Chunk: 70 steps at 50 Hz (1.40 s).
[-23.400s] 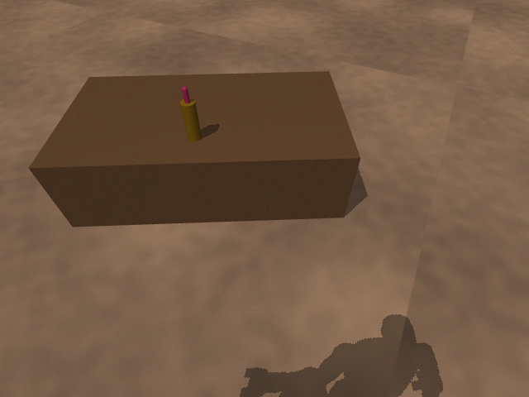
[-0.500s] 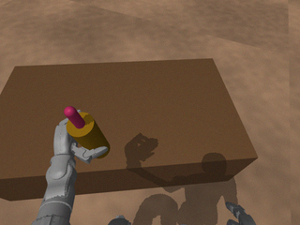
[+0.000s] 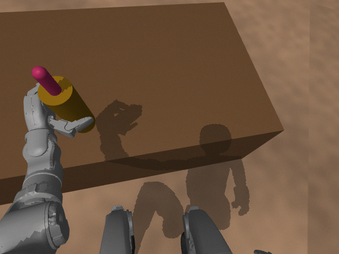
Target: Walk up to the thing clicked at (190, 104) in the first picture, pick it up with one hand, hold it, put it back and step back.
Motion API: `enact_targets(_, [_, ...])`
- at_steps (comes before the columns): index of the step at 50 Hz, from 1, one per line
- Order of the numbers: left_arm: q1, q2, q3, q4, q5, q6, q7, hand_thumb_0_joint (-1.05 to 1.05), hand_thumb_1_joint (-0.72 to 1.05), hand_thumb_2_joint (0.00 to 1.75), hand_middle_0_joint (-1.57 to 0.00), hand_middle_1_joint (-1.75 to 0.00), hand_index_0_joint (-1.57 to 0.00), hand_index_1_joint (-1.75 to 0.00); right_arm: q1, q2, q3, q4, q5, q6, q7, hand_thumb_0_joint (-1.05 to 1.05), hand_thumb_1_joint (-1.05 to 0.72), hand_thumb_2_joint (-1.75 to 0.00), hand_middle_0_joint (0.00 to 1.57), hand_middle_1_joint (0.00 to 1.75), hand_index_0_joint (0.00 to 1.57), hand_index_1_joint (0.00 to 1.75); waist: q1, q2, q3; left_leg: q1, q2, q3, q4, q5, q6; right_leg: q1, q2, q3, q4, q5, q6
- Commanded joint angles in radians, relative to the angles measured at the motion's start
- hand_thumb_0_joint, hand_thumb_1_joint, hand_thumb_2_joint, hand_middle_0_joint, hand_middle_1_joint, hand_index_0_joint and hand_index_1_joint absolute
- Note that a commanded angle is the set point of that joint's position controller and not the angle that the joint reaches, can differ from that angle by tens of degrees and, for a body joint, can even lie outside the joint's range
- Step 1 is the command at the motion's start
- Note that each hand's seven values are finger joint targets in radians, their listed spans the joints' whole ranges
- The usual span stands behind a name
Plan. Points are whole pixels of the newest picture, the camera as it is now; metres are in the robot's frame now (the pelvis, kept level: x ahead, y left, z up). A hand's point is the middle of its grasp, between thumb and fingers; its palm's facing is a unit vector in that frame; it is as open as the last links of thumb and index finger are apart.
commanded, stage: crouch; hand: left
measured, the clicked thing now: (66, 102) +0.45 +0.20 +0.05
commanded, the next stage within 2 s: lower in 0.68 s
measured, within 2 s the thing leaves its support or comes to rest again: rests again in 1.98 s
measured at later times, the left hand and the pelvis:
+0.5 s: hand (76, 102) +0.51 +0.21 -0.05, palm faces +0.19 -0.98 -0.03, open 9.6 cm; pelvis -0.01 +0.00 -0.05, yaw -2 degrees
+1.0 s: hand (82, 102) +0.53 +0.21 -0.09, palm faces +0.18 -0.98 -0.05, open 9.6 cm; pelvis -0.02 +0.00 -0.09, yaw -4 degrees
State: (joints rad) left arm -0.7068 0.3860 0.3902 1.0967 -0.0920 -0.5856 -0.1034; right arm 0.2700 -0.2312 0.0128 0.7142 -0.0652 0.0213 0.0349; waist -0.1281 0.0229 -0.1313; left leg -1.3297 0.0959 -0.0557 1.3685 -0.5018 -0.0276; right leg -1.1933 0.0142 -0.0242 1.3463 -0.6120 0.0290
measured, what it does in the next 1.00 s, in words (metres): lowers itself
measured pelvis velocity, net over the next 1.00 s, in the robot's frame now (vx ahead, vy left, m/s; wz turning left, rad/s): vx -0.02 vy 0.00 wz -0.06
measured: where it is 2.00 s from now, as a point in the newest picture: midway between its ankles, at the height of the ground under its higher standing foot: outside the picture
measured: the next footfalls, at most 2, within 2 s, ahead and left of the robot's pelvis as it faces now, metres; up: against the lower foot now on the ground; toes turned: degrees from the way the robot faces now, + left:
none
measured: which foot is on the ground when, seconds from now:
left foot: down 0.00-1.00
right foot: down 0.00-1.00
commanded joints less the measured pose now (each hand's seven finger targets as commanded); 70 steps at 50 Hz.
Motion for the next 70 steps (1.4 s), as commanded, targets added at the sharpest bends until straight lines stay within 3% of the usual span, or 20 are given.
enact_targets(1, [-0.505,0.265,0.062,-0.237,-0.016,-0.105,0.008,0.00,0.10,1.25,-1.35,-1.44,-1.36,-1.45,0.119,-0.186,-0.058,-0.064,-0.003,-0.010,-0.005,0.00,-0.93,-0.91,0.20,0.30,0.20,0.30,-0.018,0.136,-0.613,0.499,-0.029,-0.024,-0.086,0.283,0.049,0.066,0.026,-0.026,-0.130,0.333,-0.055])
enact_targets(4, [-0.549,0.319,0.074,-0.246,0.003,-0.100,0.016,0.00,0.11,1.25,-1.34,-1.44,-1.35,-1.45,0.122,-0.186,-0.053,-0.059,-0.007,-0.006,-0.002,0.00,-0.93,-0.91,0.20,0.30,0.20,0.30,-0.009,0.182,-0.634,0.468,-0.030,-0.017,-0.055,0.261,0.049,0.035,0.030,-0.016,-0.110,0.309,-0.058])
enact_targets(6, [-0.551,0.312,0.078,-0.212,0.008,-0.089,0.021,0.00,0.12,1.25,-1.34,-1.44,-1.35,-1.45,0.128,-0.183,-0.052,-0.057,-0.005,-0.004,0.001,0.00,-0.94,-0.91,0.20,0.30,0.20,0.30,-0.032,0.130,-0.622,0.397,-0.028,-0.015,-0.029,0.232,0.056,0.043,0.031,-0.010,-0.108,0.307,-0.051])
enact_targets(8, [-0.555,0.339,0.096,-0.212,0.006,-0.087,0.019,0.00,0.09,1.26,-1.34,-1.45,-1.35,-1.45,0.122,-0.183,-0.046,-0.057,-0.006,-0.003,0.004,0.00,-0.94,-0.91,0.20,0.30,0.20,0.30,-0.019,0.164,-0.629,0.394,-0.028,-0.021,-0.019,0.230,0.051,0.018,0.031,-0.016,-0.079,0.293,-0.055])
enact_targets(13, [-0.606,0.336,0.076,-0.214,0.029,-0.069,0.026,0.00,0.13,1.26,-1.34,-1.44,-1.35,-1.45,0.129,-0.187,-0.048,-0.053,-0.011,0.004,0.005,0.00,-0.94,-0.91,0.20,0.30,0.20,0.30,-0.043,0.199,-0.657,0.410,-0.021,-0.034,0.010,0.237,0.049,-0.049,0.034,-0.026,-0.046,0.287,-0.059])
enact_targets(14, [-0.601,0.356,0.093,-0.230,0.025,-0.066,0.028,0.00,0.13,1.26,-1.35,-1.45,-1.36,-1.45,0.127,-0.188,-0.048,-0.055,-0.009,0.004,0.008,0.00,-0.94,-0.91,0.20,0.30,0.20,0.30,-0.029,0.196,-0.686,0.399,-0.021,-0.029,0.027,0.263,0.052,-0.032,0.035,-0.020,-0.040,0.312,-0.057])
enact_targets(15, [-0.625,0.334,0.077,-0.232,0.026,-0.062,0.024,0.00,0.11,1.26,-1.35,-1.45,-1.35,-1.45,0.128,-0.187,-0.048,-0.057,-0.011,0.006,0.007,0.00,-0.94,-0.91,0.20,0.30,0.20,0.30,-0.050,0.198,-0.690,0.405,-0.019,-0.033,0.036,0.271,0.052,-0.058,0.033,-0.022,-0.032,0.316,-0.056])
enact_targets(18, [-0.636,0.357,0.077,-0.251,0.038,-0.054,0.032,0.00,0.08,1.26,-1.34,-1.44,-1.34,-1.45,0.136,-0.192,-0.047,-0.050,-0.013,0.010,0.010,0.00,-0.94,-0.91,0.20,0.30,0.20,0.30,-0.035,0.244,-0.699,0.441,-0.016,-0.048,0.035,0.306,0.042,-0.105,0.035,-0.035,-0.006,0.302,-0.064])
enact_targets(24, [-0.670,0.351,0.084,-0.224,0.034,-0.041,0.041,0.00,0.07,1.28,-1.35,-1.45,-1.35,-1.46,0.141,-0.194,-0.041,-0.045,-0.016,0.013,0.012,0.00,-0.95,-0.92,0.20,0.30,0.20,0.30,-0.053,0.245,-0.706,0.429,-0.010,-0.062,0.078,0.356,0.041,-0.155,0.034,-0.042,0.040,0.324,-0.064])
enact_targets(30, [-0.692,0.393,0.093,-0.197,0.049,-0.023,0.048,0.00,0.03,1.28,-1.34,-1.45,-1.34,-1.47,0.132,-0.186,-0.034,-0.054,-0.017,0.018,0.010,0.00,-0.95,-0.91,0.20,0.30,0.20,0.30,-0.057,0.201,-0.710,0.297,-0.017,-0.034,0.112,0.251,0.058,-0.093,0.039,-0.019,0.027,0.309,-0.052])
enact_targets(35, [-0.714,0.435,0.106,-0.206,0.062,-0.016,0.043,0.00,0.08,1.28,-1.35,-1.45,-1.36,-1.46,0.143,-0.195,-0.029,-0.053,-0.019,0.023,0.012,0.00,-0.94,-0.91,0.20,0.30,0.20,0.30,-0.054,0.254,-0.728,0.340,-0.011,-0.053,0.134,0.323,0.051,-0.162,0.040,-0.035,0.077,0.325,-0.060])
enact_targets(41, [-0.755,0.446,0.100,-0.198,0.066,-0.001,0.042,0.00,0.02,1.26,-1.39,-1.48,-1.40,-1.49,0.150,-0.195,-0.026,-0.056,-0.017,0.027,0.010,0.00,-0.95,-0.91,0.20,0.30,0.20,0.30,-0.069,0.260,-0.717,0.291,-0.008,-0.052,0.146,0.252,0.051,-0.188,0.044,-0.033,0.089,0.278,-0.061])
enact_targets(43, [-0.722,0.408,0.079,-0.128,0.076,0.007,0.039,0.00,0.04,1.27,-1.37,-1.47,-1.37,-1.48,0.148,-0.203,-0.028,-0.051,-0.020,0.027,0.009,0.00,-0.94,-0.91,0.20,0.30,0.20,0.30,-0.084,0.256,-0.667,0.285,-0.004,-0.064,0.157,0.245,0.049,-0.259,0.042,-0.042,0.111,0.258,-0.064])
enact_targets(46, [-0.744,0.431,0.104,-0.138,0.071,-0.006,0.041,0.00,0.05,1.27,-1.38,-1.47,-1.38,-1.49,0.152,-0.201,-0.021,-0.047,-0.021,0.026,0.010,0.00,-0.94,-0.91,0.20,0.30,0.20,0.30,-0.084,0.239,-0.655,0.212,-0.007,-0.059,0.194,0.223,0.053,-0.283,0.042,-0.042,0.138,0.248,-0.063])
enact_targets(54, [-0.805,0.518,0.126,-0.180,0.076,-0.017,0.029,0.00,0.07,1.28,-1.38,-1.48,-1.39,-1.49,0.148,-0.208,-0.011,-0.063,-0.027,0.029,0.012,0.00,-0.94,-0.91,0.20,0.30,0.20,0.30,-0.076,0.278,-0.756,0.149,-0.009,-0.045,0.260,0.194,0.055,-0.274,0.048,-0.030,0.190,0.240,-0.056])
enact_targets(56, [-0.828,0.552,0.141,-0.225,0.082,-0.016,0.028,0.00,0.10,1.29,-1.37,-1.47,-1.37,-1.48,0.162,-0.216,-0.012,-0.056,-0.030,0.034,0.011,0.00,-0.94,-0.91,0.20,0.30,0.20,0.30,-0.067,0.310,-0.813,0.195,-0.005,-0.046,0.284,0.270,0.053,-0.277,0.048,-0.031,0.217,0.288,-0.056])
enact_targets(57, [-0.839,0.523,0.124,-0.213,0.082,-0.012,0.022,0.00,0.09,1.29,-1.37,-1.47,-1.37,-1.48,0.156,-0.214,-0.010,-0.057,-0.031,0.036,0.013,0.00,-0.94,-0.91,0.20,0.30,0.20,0.30,-0.078,0.320,-0.804,0.198,-0.002,-0.054,0.288,0.269,0.049,-0.309,0.047,-0.037,0.234,0.274,-0.060])
enact_targets(62, [-0.854,0.558,0.148,-0.221,0.086,0.004,0.026,0.00,0.04,1.28,-1.36,-1.46,-1.36,-1.47,0.156,-0.219,-0.009,-0.050,-0.032,0.042,0.008,0.00,-0.94,-0.91,0.20,0.30,0.20,0.30,-0.080,0.326,-0.796,0.157,-0.002,-0.057,0.313,0.221,0.048,-0.343,0.047,-0.042,0.259,0.237,-0.060])
enact_targets(69, [-0.853,0.536,0.111,-0.183,0.092,0.033,0.016,0.00,0.02,1.26,-1.35,-1.46,-1.35,-1.47,0.156,-0.218,-0.004,-0.043,-0.032,0.044,0.005,0.00,-0.93,-0.91,0.20,0.30,0.20,0.30,-0.100,0.302,-0.739,0.065,-0.003,-0.044,0.355,0.146,0.053,-0.377,0.051,-0.041,0.277,0.196,-0.057])
enact_targets(70, [-0.845,0.546,0.128,-0.183,0.094,0.034,0.017,0.00,0.03,1.27,-1.34,-1.46,-1.35,-1.46,0.161,-0.221,-0.003,-0.045,-0.033,0.046,0.004,0.00,-0.93,-0.91,0.20,0.30,0.20,0.30,-0.098,0.292,-0.748,0.060,-0.003,-0.044,0.369,0.171,0.055,-0.366,0.049,-0.045,0.287,0.223,-0.055])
